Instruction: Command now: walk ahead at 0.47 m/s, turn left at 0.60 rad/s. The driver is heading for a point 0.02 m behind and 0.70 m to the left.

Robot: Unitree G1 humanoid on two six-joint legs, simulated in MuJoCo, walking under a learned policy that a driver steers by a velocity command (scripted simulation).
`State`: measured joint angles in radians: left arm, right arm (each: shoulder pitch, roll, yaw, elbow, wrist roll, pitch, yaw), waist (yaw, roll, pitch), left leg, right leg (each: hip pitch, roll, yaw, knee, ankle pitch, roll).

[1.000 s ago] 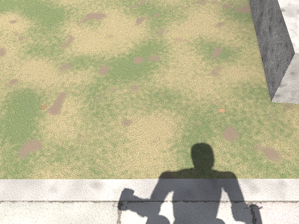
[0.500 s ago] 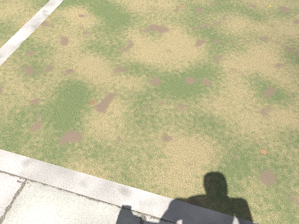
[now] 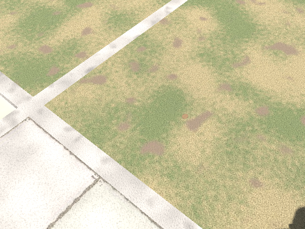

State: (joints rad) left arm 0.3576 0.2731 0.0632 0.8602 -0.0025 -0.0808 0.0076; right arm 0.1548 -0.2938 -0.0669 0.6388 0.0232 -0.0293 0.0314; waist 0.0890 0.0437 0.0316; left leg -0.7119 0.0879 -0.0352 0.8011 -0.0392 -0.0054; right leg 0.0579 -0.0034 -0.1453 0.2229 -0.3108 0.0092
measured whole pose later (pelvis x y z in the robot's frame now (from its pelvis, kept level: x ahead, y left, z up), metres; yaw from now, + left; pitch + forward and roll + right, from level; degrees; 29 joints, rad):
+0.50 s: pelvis +0.29 +0.07 +0.01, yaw +17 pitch +2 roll +0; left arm 0.04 0.31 0.04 0.67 0.01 -0.10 -0.01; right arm 0.34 -0.29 -0.06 0.71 0.02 -0.05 -0.01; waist -0.07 -0.05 0.04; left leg -0.11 -0.12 -0.15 0.36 -0.26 0.09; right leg -0.66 -0.07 0.10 0.61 0.07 0.06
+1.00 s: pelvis +0.53 +0.11 +0.01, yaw +35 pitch +1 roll -2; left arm 0.29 0.31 0.07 0.80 0.00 -0.07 0.00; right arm 0.14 -0.31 -0.07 0.62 0.02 0.00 0.02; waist 0.08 0.03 0.06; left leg -0.64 0.10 -0.05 0.80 -0.10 -0.01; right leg -0.05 0.00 -0.19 0.26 -0.23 -0.02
